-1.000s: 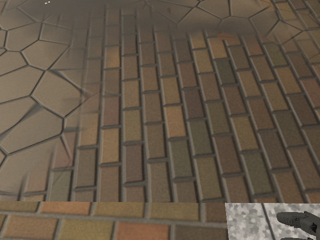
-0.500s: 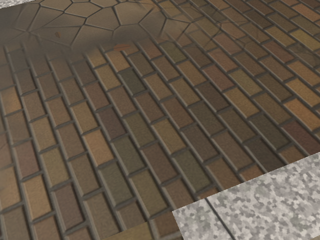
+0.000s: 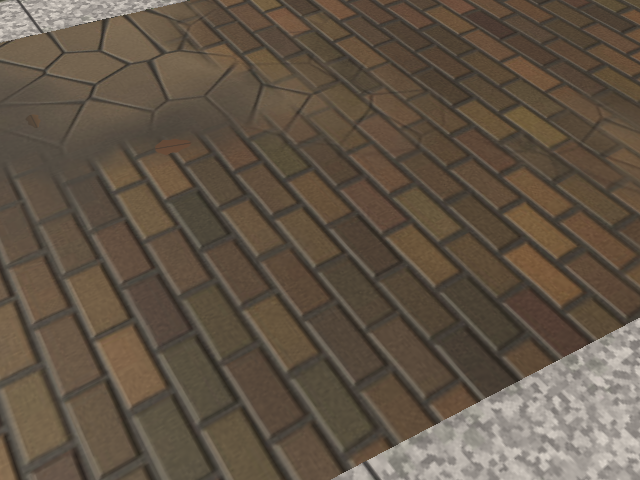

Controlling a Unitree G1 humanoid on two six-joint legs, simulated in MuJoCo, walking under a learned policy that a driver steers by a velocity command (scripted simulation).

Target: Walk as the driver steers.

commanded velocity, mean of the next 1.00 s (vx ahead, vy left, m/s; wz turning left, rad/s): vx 0.03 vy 0.00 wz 0.50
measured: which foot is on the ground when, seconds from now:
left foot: down 0.00-0.36, up 0.38-0.78, down 0.80-1.00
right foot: up 0.00-0.34, down 0.36-0.80, up 0.82-1.00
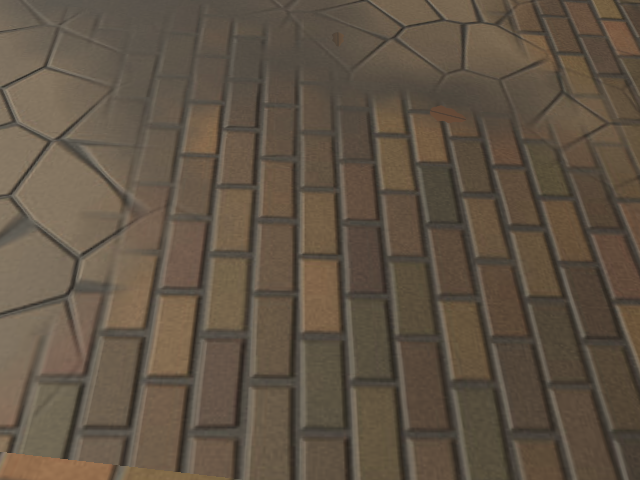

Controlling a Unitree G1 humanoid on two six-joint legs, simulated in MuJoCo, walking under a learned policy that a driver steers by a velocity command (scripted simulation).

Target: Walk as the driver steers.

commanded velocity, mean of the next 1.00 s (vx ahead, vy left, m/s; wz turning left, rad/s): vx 0.00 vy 0.00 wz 0.24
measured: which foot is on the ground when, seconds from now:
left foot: down 0.00-0.32, up 0.34-0.60, down 0.62-1.00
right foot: up 0.00-0.30, down 0.32-1.00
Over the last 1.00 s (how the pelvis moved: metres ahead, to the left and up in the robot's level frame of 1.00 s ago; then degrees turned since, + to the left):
0.03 0.02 0.01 34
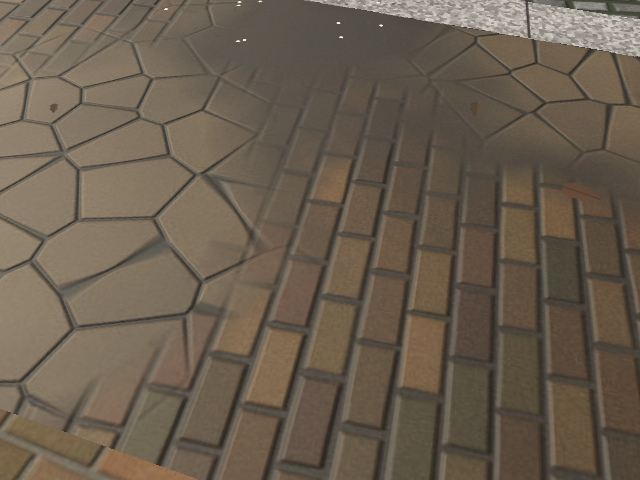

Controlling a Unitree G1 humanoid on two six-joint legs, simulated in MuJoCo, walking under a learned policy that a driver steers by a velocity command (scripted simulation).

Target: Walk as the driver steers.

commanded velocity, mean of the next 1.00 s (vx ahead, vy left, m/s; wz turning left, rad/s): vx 0.15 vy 0.00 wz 0.01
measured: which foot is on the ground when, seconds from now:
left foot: down 0.00-0.72, up 0.74-1.00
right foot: down 0.00-1.00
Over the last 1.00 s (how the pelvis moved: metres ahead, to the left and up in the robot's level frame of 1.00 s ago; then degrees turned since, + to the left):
0.01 0.00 -0.01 12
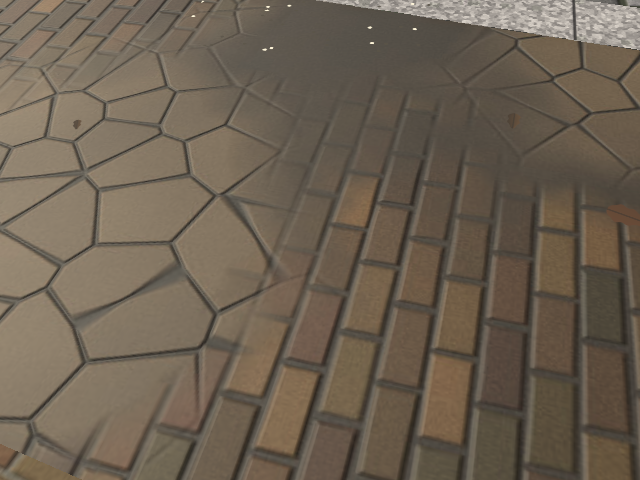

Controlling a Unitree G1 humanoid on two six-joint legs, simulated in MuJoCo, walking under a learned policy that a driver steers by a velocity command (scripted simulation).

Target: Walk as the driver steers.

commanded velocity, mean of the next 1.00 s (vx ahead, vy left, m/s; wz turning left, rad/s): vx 0.49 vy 0.00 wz -0.32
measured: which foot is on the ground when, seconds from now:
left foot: up 0.00-0.16, down 0.18-0.76, up 0.78-1.00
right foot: down 0.00-0.20, up 0.22-0.72, down 0.74-1.00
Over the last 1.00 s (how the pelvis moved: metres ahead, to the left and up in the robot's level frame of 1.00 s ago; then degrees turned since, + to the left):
0.13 -0.04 0.01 -1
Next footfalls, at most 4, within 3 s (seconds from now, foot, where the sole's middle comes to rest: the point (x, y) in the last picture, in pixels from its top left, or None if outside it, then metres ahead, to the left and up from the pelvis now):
0.18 left None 0.30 0.13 -0.78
0.74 right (432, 445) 0.58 -0.12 -0.78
1.24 left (395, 310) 0.92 -0.04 -0.78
1.76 right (550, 301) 0.97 -0.43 -0.78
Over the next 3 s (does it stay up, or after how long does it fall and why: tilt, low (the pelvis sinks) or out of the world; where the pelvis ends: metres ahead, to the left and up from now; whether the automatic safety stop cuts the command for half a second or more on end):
stays up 1.51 -0.61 0.00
